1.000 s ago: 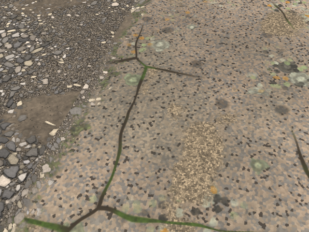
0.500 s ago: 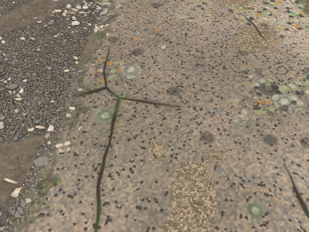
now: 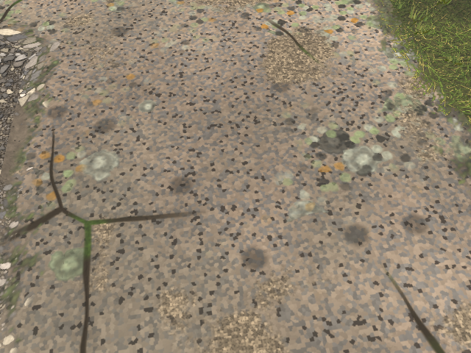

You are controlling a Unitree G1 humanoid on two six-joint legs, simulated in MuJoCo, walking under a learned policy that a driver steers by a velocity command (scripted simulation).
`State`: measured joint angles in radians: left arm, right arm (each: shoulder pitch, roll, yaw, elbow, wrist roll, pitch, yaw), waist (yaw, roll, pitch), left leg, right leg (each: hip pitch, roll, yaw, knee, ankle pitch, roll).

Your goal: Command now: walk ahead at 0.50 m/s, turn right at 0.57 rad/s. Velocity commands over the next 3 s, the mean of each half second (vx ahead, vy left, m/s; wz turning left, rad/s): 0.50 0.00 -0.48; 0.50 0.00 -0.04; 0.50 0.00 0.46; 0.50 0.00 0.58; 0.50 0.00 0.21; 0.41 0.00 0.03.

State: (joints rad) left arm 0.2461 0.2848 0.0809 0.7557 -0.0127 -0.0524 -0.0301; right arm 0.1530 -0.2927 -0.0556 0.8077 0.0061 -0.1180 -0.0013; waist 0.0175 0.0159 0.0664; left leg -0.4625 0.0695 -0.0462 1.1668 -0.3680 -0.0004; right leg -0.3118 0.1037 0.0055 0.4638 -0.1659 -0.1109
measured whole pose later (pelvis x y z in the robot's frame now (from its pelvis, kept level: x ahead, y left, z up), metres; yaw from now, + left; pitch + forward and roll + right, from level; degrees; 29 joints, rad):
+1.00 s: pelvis +0.53 -0.08 +0.01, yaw -13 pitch +1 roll +0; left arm 0.25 0.26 0.05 0.75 0.01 -0.08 -0.02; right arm 0.26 -0.32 -0.05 0.83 0.03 -0.06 0.01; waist 0.00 0.05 0.02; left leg -0.54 0.08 -0.04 1.12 -0.30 0.01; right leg -0.24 0.03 -0.07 0.38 -0.17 -0.06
